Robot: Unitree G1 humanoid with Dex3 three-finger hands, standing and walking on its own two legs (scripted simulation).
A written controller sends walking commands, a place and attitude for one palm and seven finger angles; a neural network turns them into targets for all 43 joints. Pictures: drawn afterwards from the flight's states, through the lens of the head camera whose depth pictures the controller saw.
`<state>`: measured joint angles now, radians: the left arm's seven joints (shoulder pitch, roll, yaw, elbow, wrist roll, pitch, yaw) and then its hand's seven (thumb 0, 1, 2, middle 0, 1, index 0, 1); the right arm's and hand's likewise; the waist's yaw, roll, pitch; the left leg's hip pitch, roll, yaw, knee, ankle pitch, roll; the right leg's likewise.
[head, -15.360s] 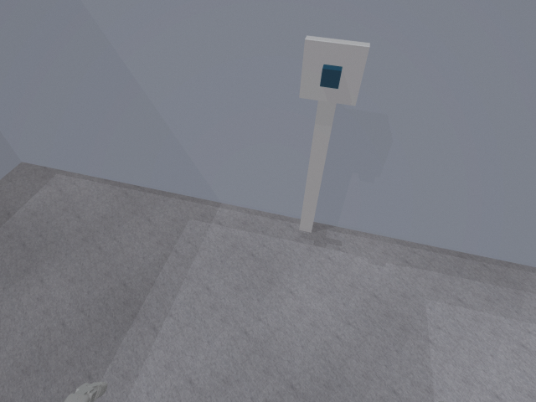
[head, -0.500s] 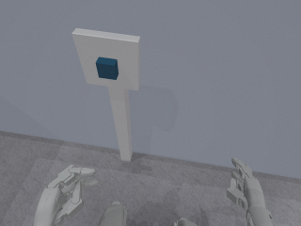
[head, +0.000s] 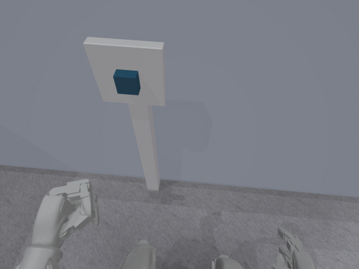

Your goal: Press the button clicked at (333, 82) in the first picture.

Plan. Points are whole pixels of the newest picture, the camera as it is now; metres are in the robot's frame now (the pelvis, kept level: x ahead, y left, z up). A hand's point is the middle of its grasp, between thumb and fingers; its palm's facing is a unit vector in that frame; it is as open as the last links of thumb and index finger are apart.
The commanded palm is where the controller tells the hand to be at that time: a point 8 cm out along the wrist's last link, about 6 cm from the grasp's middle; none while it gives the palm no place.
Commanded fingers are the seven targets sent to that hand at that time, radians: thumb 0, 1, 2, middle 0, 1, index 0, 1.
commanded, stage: raise the hand and make a fist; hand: left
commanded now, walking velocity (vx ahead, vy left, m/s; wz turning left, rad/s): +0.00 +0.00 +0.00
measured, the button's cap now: (127, 81) +0.53 +0.16 +0.11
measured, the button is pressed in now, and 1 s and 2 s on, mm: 0 0 0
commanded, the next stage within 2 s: aim a knuckle at the button in 0.98 s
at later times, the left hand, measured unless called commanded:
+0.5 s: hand (81, 191) +0.24 +0.20 +0.09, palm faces -0.04 -1.00 -0.06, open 3.1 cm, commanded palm +0.22 +0.25 +0.10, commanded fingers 0.00 0.90 0.90 -1.30 -1.50 -1.30 -1.50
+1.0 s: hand (85, 186) +0.25 +0.19 +0.10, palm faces -0.04 -1.00 -0.05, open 3.1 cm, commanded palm +0.23 +0.25 +0.10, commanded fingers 0.00 0.90 0.90 -1.30 -1.50 -1.30 -1.50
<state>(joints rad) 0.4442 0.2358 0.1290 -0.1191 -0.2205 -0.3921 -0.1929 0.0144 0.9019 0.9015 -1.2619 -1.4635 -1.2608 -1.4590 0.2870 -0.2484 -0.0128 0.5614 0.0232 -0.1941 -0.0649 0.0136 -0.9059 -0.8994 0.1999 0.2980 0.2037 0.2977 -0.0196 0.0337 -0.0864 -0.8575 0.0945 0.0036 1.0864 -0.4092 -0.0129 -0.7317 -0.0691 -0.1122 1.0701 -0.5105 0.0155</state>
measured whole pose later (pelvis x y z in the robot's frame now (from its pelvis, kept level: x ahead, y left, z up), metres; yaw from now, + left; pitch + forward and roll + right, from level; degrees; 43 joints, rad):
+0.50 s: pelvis +0.03 +0.00 +0.02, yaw +0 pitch +8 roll -2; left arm 0.36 0.28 0.21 -0.05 -0.29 -0.26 -0.32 0.02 0.90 0.90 -1.30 -1.50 -1.30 -1.50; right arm 0.23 -0.22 0.04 0.53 0.03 -0.21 -0.07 0.01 -0.90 -0.90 0.20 0.30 0.21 0.30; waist 0.00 0.03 -0.08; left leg -0.69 0.09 0.01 0.96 -0.40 -0.02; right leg -0.56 -0.06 -0.12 0.92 -0.49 0.01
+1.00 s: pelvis +0.03 -0.01 +0.03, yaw +0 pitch +7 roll -1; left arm 0.32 0.27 0.24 0.04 -0.31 -0.30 -0.36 0.01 0.90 0.90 -1.30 -1.50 -1.30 -1.50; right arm 0.25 -0.26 0.01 0.56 0.03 -0.20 -0.06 0.01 -0.91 -0.90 0.20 0.30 0.20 0.30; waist -0.01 0.04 -0.07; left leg -0.66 0.10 0.01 0.91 -0.37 -0.03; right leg -0.54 -0.05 -0.11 0.90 -0.48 0.00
